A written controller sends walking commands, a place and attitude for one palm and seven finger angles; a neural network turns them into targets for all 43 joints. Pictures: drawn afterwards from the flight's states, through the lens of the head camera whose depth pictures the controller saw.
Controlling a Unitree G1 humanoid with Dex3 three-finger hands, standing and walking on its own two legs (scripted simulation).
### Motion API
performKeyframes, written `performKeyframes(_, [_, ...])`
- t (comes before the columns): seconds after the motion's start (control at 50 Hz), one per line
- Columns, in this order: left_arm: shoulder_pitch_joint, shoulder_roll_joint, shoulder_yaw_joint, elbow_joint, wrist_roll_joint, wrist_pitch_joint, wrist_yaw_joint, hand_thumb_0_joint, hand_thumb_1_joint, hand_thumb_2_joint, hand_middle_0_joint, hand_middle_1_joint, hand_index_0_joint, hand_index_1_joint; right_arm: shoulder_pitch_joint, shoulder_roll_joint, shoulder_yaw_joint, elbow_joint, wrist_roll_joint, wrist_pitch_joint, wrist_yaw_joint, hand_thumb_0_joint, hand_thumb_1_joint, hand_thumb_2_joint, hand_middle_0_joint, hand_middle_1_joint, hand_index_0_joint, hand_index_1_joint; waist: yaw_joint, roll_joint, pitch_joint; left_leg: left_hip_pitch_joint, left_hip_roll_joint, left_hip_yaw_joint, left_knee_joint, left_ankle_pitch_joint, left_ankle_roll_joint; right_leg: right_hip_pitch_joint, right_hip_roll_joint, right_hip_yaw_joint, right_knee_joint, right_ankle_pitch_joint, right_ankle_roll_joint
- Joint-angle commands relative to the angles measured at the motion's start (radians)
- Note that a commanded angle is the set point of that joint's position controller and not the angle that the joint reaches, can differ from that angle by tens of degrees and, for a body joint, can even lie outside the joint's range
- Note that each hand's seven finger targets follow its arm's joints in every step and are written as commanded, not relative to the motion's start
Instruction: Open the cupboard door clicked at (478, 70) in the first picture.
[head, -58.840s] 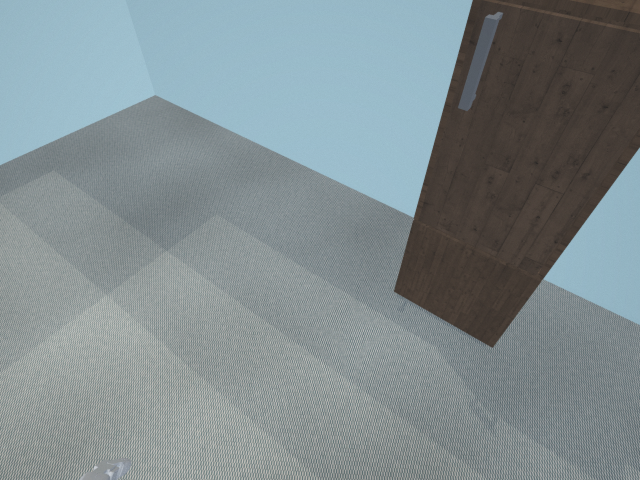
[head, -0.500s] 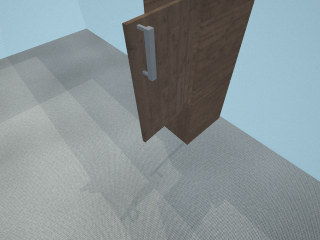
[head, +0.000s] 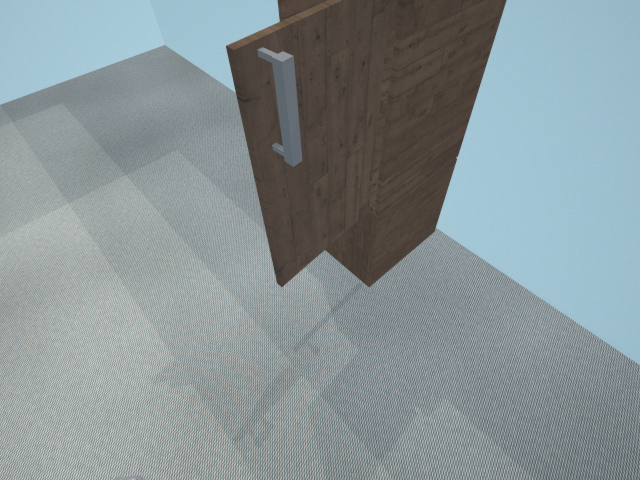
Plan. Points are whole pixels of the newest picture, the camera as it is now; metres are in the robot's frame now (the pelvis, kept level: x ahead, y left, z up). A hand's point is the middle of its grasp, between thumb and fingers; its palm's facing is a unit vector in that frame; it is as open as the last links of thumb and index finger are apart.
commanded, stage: look to check the result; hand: left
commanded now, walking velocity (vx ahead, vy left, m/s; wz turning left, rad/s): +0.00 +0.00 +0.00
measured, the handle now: (280, 110) +0.60 +0.10 +0.14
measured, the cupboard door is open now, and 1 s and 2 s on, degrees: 95 95 95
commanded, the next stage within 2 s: stand and wait in 0.18 s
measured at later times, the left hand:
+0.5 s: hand out of the picture +0.09 +0.24 -0.15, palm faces -0.03 -0.94 -0.34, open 7.4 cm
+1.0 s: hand out of the picture +0.08 +0.25 -0.16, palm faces -0.03 -0.94 -0.34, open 7.4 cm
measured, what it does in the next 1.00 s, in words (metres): stands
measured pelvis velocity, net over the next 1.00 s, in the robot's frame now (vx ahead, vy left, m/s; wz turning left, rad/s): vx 0.00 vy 0.01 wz -0.02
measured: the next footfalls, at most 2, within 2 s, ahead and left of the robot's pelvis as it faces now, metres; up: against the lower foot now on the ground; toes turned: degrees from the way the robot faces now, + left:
none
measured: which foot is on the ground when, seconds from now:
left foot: down 0.00-1.00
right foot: down 0.00-1.00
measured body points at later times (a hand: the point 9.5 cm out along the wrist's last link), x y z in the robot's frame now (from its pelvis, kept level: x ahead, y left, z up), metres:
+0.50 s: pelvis +0.00 +0.00 +0.00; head +0.02 -0.02 +0.45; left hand +0.09 +0.29 -0.13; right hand +0.05 -0.29 -0.15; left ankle -0.05 +0.14 -0.75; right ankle +0.02 -0.08 -0.75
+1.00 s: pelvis +0.00 +0.01 +0.00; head +0.02 +0.00 +0.45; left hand +0.08 +0.30 -0.13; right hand +0.05 -0.28 -0.15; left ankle -0.05 +0.14 -0.75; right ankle +0.02 -0.08 -0.75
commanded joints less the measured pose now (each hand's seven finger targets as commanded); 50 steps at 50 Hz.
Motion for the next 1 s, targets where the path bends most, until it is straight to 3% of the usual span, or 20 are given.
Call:
performKeyframes(0.0, [-0.028,0.21,0.038,-0.063,-0.004,-0.024,0.014,0.0,0.9,0.9,-0.2,-0.3,-0.2,-0.3,0.012,-0.176,-0.035,-0.042,-0.001,-0.021,-0.009,0.0,-0.9,-0.9,0.2,0.3,0.2,0.3,-0.006,-0.035,-0.134,-0.037,0.092,-0.059,-0.028,0.192,0.044,0.139,-0.156,0.149,-0.032,0.242,-0.009])
performKeyframes(0.14, [-0.024,0.217,0.04,-0.065,-0.004,-0.024,0.015,0.0,0.9,0.9,-0.2,-0.3,-0.2,-0.3,0.019,-0.174,-0.035,-0.04,0.001,-0.018,-0.009,0.0,-0.9,-0.9,0.2,0.3,0.2,0.3,-0.003,-0.059,-0.125,-0.032,0.091,-0.055,-0.03,0.178,0.045,0.141,-0.152,0.15,-0.044,0.231,-0.005])
performKeyframes(0.48, [-0.021,0.213,0.037,-0.062,-0.005,-0.021,0.011,0.0,0.9,0.9,-0.2,-0.3,-0.2,-0.3,0.034,-0.169,-0.035,-0.03,-0.002,-0.02,-0.005,0.0,-0.9,-0.9,0.2,0.3,0.2,0.3,-0.002,-0.026,-0.079,-0.058,0.088,-0.054,-0.045,0.105,0.046,0.109,-0.15,0.174,-0.077,0.086,-0.006])
performKeyframes(0.82, [-0.007,0.205,0.032,-0.056,-0.006,-0.022,0.01,0.0,0.9,0.9,-0.2,-0.3,-0.2,-0.3,0.04,-0.168,-0.035,-0.029,0.002,-0.028,-0.011,0.0,-0.9,-0.9,0.2,0.3,0.2,0.3,-0.002,-0.032,-0.1,-0.041,0.099,-0.061,-0.051,0.159,0.048,0.115,-0.149,0.153,-0.045,0.171,-0.008])
performKeyframes(0.98, [-0.01,0.206,0.031,-0.057,-0.003,-0.02,0.009,0.0,0.9,0.9,-0.2,-0.3,-0.2,-0.3,0.03,-0.167,-0.034,-0.029,0.001,-0.028,-0.009,0.0,-0.9,-0.9,0.2,0.3,0.2,0.3,-0.002,-0.021,-0.083,-0.049,0.098,-0.064,-0.06,0.141,0.049,0.101,-0.146,0.158,-0.049,0.132,-0.006])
